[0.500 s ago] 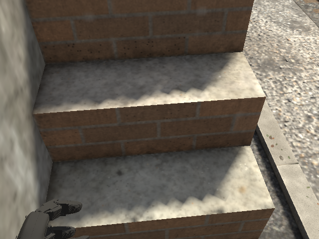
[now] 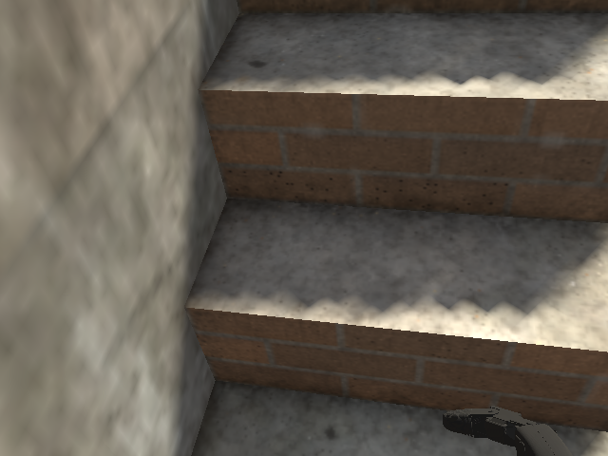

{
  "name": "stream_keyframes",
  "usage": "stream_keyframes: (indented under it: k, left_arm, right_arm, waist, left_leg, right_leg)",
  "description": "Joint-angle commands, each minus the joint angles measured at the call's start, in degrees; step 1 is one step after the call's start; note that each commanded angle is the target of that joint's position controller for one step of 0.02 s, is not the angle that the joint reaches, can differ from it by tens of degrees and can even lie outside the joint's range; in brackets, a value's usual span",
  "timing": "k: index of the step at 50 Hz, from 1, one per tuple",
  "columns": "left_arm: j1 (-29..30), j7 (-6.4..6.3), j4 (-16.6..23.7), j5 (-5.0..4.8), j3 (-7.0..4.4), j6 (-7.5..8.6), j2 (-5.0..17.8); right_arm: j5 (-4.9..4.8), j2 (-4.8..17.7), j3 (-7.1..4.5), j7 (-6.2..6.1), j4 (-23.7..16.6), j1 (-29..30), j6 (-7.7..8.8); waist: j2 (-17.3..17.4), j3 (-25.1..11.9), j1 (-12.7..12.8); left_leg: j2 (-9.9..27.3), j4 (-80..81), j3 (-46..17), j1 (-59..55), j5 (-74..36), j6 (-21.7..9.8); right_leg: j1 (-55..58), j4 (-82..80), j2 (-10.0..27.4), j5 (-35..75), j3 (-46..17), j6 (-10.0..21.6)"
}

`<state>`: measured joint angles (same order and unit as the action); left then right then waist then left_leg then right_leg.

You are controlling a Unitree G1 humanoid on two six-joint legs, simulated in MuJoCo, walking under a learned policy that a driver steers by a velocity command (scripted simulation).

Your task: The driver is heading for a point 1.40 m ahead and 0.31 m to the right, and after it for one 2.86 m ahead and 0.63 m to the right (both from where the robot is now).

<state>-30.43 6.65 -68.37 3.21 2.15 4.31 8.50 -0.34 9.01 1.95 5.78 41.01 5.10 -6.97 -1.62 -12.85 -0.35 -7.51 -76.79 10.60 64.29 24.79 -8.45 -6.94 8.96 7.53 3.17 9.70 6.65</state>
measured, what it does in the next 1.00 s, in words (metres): climbs: right foot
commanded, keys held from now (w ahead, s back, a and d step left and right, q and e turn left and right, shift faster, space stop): w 1.00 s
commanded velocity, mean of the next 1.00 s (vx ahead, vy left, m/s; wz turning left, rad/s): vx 0.00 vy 0.00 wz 0.06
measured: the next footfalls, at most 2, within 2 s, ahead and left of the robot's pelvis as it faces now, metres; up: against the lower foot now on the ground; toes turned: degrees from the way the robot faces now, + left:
right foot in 0.40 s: +0.12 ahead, -0.18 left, +0.21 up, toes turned -2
right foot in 1.42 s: +0.12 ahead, -0.20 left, +0.21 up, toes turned +0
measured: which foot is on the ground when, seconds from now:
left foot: down 0.00-1.00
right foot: down 0.00-0.00, up 0.02-0.38, down 0.40-1.00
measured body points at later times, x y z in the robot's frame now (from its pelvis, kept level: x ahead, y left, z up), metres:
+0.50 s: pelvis +0.07 -0.03 +0.13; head +0.06 -0.04 +0.58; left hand +0.19 +0.17 +0.00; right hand +0.27 -0.21 +0.03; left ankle +0.12 +0.07 -0.58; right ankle +0.08 -0.17 -0.58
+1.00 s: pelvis +0.09 -0.07 +0.15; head +0.09 -0.07 +0.60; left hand +0.14 +0.15 +0.00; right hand +0.19 -0.28 +0.00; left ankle +0.12 +0.07 -0.58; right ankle +0.08 -0.17 -0.58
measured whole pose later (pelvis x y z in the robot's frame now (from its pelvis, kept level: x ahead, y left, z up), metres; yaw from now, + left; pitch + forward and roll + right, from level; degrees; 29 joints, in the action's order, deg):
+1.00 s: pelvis +0.09 -0.07 +0.15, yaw +2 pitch +0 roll -2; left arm -13.5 4.7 -60.0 0.3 -2.8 3.7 8.2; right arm 0.2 10.2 -0.4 6.4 57.2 -10.3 4.0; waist 3.0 -1.4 0.4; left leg 2.1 -36.0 -5.1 20.2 16.2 2.3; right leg -13.9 32.1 -1.3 -18.6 4.6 1.5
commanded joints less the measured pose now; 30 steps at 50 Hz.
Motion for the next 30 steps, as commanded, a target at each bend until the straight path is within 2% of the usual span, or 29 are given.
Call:
stream_keyframes:
  k: [1,2,3,4,5,6,7,8,9,10,11,12,13,14,15,16,17,18,19,20,21,22,24,25,26,27,28,29,30]
  left_arm:
    - [3.15,-6.78,8.5,-8.08,-6.29,3.12,17.14]
    - [5.43,-8.31,5.89,-8.34,-6.41,1.92,12.94]
    - [3.62,-7.11,8.2,-4.44,-5.79,-0.31,5.51]
    - [5.9,-6.57,10.81,-1.93,-4.82,-2.59,-0.29]
    - [9.46,-6.94,14.46,0.3,-4.11,-4.29,-2.61]
    - [13.69,-4.29,14.62,-6.31,-4.24,-5.1,0.03]
    - [14.19,-4.54,17.63,-6.03,-4.03,-4.81,2.81]
    - [13.99,-5.81,19.66,-4.87,-2.61,-5.15,3.61]
    - [13.31,-6.39,20.1,-3.11,-2.16,-5.3,3.47]
    - [13.89,-7.2,20.21,-2.74,-2.14,-4.96,3.98]
    - [20.02,-5.98,22.89,-2.32,-1.39,-5.12,5.07]
    - [19.5,-5.41,20.2,-2.06,-2.25,-5.43,6.04]
    - [12.49,-4.86,15.1,-1.58,-2.78,-4.9,6.15]
    - [8.81,-4.98,13.04,-1.68,-2.96,-4.54,5.0]
    - [11.96,-5.09,13.72,-0.98,-2.72,-4.21,3.95]
    - [14.97,-5.36,15.4,-0.22,-2.48,-3.39,3.39]
    - [19.02,-5.64,16.66,-0.67,-2.42,-2.68,3.26]
    - [19.08,-5.72,16.81,-2.68,-2.8,-1.82,2.27]
    - [21.41,-5.59,16.08,-4.44,-2.13,-1.08,1.23]
    - [24.57,-5.88,16.13,-4.42,-1.85,-0.52,0.98]
    - [25.28,-5.5,17.28,-3.72,-1.8,-0.32,3.86]
    - [25.24,-5.09,17.12,-2.24,-2.23,-0.17,5.42]
    - [25.45,-3.86,16.53,-1.69,-1.96,-1.11,1.3]
    - [26.35,-3.49,16.56,-2.01,-2.02,-2.35,1.25]
    - [25.49,-3.16,16.46,-1.98,-2.19,-3.1,1.22]
    - [23.66,-2.91,15.17,-1.83,-2.52,-3.19,1.99]
    - [22.09,-2.97,14.09,-2.07,-2.35,-2.68,1.33]
    - [20.18,-2.68,14.24,-2.34,-2.44,-2.26,0.72]
    - [20.42,-2.46,13.83,-2.27,-2.44,-2.06,0.12]
  right_arm:
    - [-0.15,6.09,-2.17,-11.51,11.52,-34.0,4.62]
    - [0.76,5.84,-2.94,-16.94,13.71,-30.72,4.87]
    - [2.41,8.01,-3.09,-17.94,12.65,-19.14,5.34]
    - [1.42,7.07,-3.04,-18.16,11.57,-10.64,6.16]
    - [0.25,5.78,-2.84,-17.74,12.56,-6.83,7.03]
    - [-0.8,0.59,-1.06,-4.59,5.23,3.58,9.79]
    - [0.48,-6.82,0.22,-0.99,9.0,0.91,11.0]
    - [1.27,-8.78,1.46,0.65,9.76,-3.43,11.47]
    - [-0.7,-9.48,2.16,1.53,9.6,-4.68,12.04]
    - [-1.26,-4.39,0.64,1.5,7.29,-2.54,12.75]
    - [-2.54,1.36,-1.65,2.52,5.54,-0.09,12.12]
    - [-1.19,1.89,-2.47,3.43,5.96,-1.33,12.01]
    - [0.45,3.45,-2.68,4.82,6.55,-2.96,12.15]
    - [0.64,3.02,-2.64,5.41,5.38,-1.16,12.47]
    - [0.14,1.98,-2.23,5.62,4.16,2.45,13.46]
    - [-0.58,3.06,-2.52,5.14,4.05,2.73,14.33]
    - [-0.99,2.05,-1.94,4.8,4.31,2.95,14.63]
    - [-1.37,-0.23,-0.87,4.57,3.83,2.47,15.28]
    - [-2.42,-2.89,0.28,5.12,5.39,-0.7,14.89]
    - [-2.82,-0.84,-0.5,6.05,7.83,-6.31,13.82]
    - [-0.73,4.11,-2.31,6.01,9.57,-12.41,13.45]
    - [0.03,6.65,-3.49,5.28,10.98,-15.03,13.34]
    - [0.93,3.62,-2.5,4.26,10.23,-8.51,13.84]
    - [0.27,3.1,-2.4,4.14,10.78,-9.68,13.46]
    - [-0.09,3.08,-2.34,4.06,11.19,-8.95,13.28]
    - [0.21,2.83,-2.27,3.93,10.97,-7.91,13.15]
    - [0.99,2.29,-2.35,3.68,10.99,-7.21,12.8]
    - [0.6,3.65,-2.97,2.92,11.58,-9.46,13.12]
    - [0.73,3.36,-3.02,2.57,11.82,-9.06,13.16]
  waist:
    - [-5.32,-14.91,-13.43]
    - [7.18,-10.35,-11.43]
    - [-4.56,-4.05,-2.69]
    - [-5.13,5.59,0.58]
    - [-4.17,14.44,3.98]
    - [28.1,5.88,2.34]
    - [10.7,5.8,1.94]
    - [1.22,2.47,2.77]
    - [-2.77,-0.95,4.0]
    - [-1.78,-2.26,4.01]
    - [-0.88,0.67,3.87]
    - [1.55,1.57,2.73]
    - [6.87,4.4,4.35]
    - [4.75,5.9,6.08]
    - [2.61,7.27,6.32]
    - [3.66,7.16,5.67]
    - [4.6,7.81,4.41]
    - [7.32,8.68,5.19]
    - [3.2,9.68,5.15]
    - [4.31,9.65,2.68]
    - [3.82,6.38,-1.58]
    - [2.76,4.79,-2.65]
    - [1.27,9.66,0.06]
    - [2.51,10.81,0.62]
    - [3.04,10.85,1.55]
    - [2.48,10.73,2.14]
    - [1.73,9.78,2.2]
    - [1.09,8.45,2.26]
    - [0.5,9.32,2.25]
  left_leg:
    - [8.31,26.06,-28.49,-54.07,-5.66,-7.52]
    - [18.94,50.0,-50.88,-47.96,-33.87,-11.49]
    - [20.83,52.81,-51.86,-36.62,-30.07,-10.2]
    - [19.05,50.95,-46.88,-25.27,-14.42,-10.13]
    - [16.72,48.36,-40.39,-18.98,-4.54,-7.05]
    - [9.99,42.21,-20.76,-26.06,2.07,-3.41]
    - [7.51,44.25,-18.55,-25.72,-2.15,-1.54]
    - [9.71,44.32,-20.77,-27.61,-10.55,-0.07]
    - [9.62,41.49,-19.97,-32.99,-19.06,0.52]
    - [9.75,42.63,-18.35,-31.63,-22.26,0.08]
    - [9.96,53.31,-16.02,-28.67,-12.43,3.26]
    - [10.89,54.75,-19.25,-27.77,-6.89,4.69]
    - [12.82,54.97,-21.98,-21.42,-9.26,3.73]
    - [13.73,54.84,-23.2,-19.95,-7.8,3.15]
    - [14.16,53.29,-23.52,-21.02,-10.24,2.18]
    - [14.57,51.19,-22.73,-26.31,-16.44,1.72]
    - [15.43,49.12,-23.49,-31.42,-19.93,0.85]
    - [15.4,45.92,-22.22,-35.61,-27.51,0.52]
    - [14.47,43.72,-22.94,-38.53,-29.52,2.04]
    - [14.45,44.22,-24.22,-40.93,-26.86,2.42]
    - [12.66,43.64,-22.7,-45.11,-26.05,3.18]
    - [11.59,42.69,-21.05,-46.26,-23.21,3.76]
    - [10.77,44.64,-18.32,-44.91,-8.54,5.78]
    - [10.49,46.43,-17.87,-41.43,-2.79,5.88]
    - [10.01,46.94,-17.04,-39.76,-1.29,6.29]
    - [9.25,46.47,-15.91,-39.75,-3.0,6.74]
    - [8.78,45.84,-14.86,-40.56,-6.08,6.19]
    - [8.69,45.3,-14.43,-43.01,-7.11,7.6]
    - [8.57,45.16,-14.3,-42.19,-8.45,7.93]
  right_leg:
    - [-6.03,45.03,0.46,72.35,1.37,-2.85]
    - [-12.8,69.68,-10.73,-5.95,-3.01,-5.93]
    - [-16.29,88.54,-10.58,-10.8,-14.8,-8.4]
    - [-20.96,93.12,-10.01,-9.89,-14.95,-8.24]
    - [-26.65,94.4,-9.6,-8.17,-15.65,-7.08]
    - [-46.07,101.26,-6.86,-18.83,-27.17,1.83]
    - [-47.44,96.53,-7.64,-23.35,-25.52,3.37]
    - [-47.83,88.15,-5.19,-18.69,-25.93,0.53]
    - [-47.36,77.98,-2.35,-18.12,-24.33,-3.33]
    - [-44.92,74.33,-1.98,-19.94,-21.01,-7.29]
    - [-34.92,61.74,-4.38,-41.95,-12.64,-11.72]
    - [-28.88,61.48,-3.66,-35.24,-12.38,-14.39]
    - [-22.12,69.91,-2.32,-20.29,-11.79,-14.39]
    - [-20.81,71.97,-1.71,-14.59,-13.12,-14.42]
    - [-20.39,70.16,-1.45,-14.36,-13.95,-14.35]
    - [-20.93,64.06,-1.4,-16.57,-13.88,-14.76]
    - [-21.46,56.78,-0.77,-19.17,-13.95,-15.19]
    - [-18.93,44.32,-0.23,-18.93,-13.37,-14.92]
    - [-15.67,28.5,-0.04,-10.64,-12.45,-14.5]
    - [-13.59,23.74,-1.4,-7.26,-11.04,-13.81]
    - [-12.49,29.55,-3.47,-5.42,-12.11,-9.96]
    - [-12.73,29.77,-3.95,-10.11,-10.93,-8.12]
    - [-18.24,25.75,-4.22,-19.8,-10.95,-7.37]
    - [-15.77,24.32,-4.48,-21.72,-11.07,-6.91]
    - [-13.69,23.43,-4.35,-22.12,-11.25,-6.38]
    - [-12.13,22.18,-4.29,-21.72,-11.15,-5.91]
    - [-11.03,20.94,-4.56,-20.36,-11.08,-5.03]
    - [-10.52,19.14,-4.35,-21.95,-11.83,-3.78]
    - [-9.6,18.84,-4.17,-20.9,-11.69,-3.28]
